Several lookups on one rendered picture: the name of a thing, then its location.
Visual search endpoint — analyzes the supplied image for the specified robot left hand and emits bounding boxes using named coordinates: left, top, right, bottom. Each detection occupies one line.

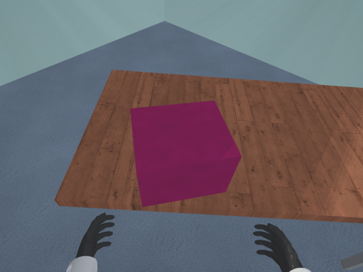
left=76, top=213, right=115, bottom=258

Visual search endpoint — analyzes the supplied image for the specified table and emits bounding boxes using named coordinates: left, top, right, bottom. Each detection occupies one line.
left=54, top=70, right=363, bottom=270

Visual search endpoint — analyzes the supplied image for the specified robot right hand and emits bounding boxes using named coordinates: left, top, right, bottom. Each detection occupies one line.
left=253, top=223, right=303, bottom=272

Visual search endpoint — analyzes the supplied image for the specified carton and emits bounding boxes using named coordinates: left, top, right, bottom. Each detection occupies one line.
left=130, top=101, right=242, bottom=207

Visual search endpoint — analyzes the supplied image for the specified left robot forearm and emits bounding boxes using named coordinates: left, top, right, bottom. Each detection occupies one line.
left=66, top=256, right=98, bottom=272

